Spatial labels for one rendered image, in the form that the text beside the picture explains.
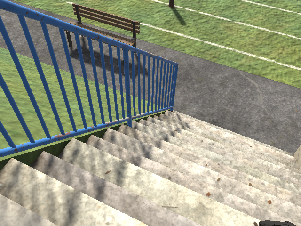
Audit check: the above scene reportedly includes stairs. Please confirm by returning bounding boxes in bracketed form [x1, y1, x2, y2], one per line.
[0, 110, 301, 226]

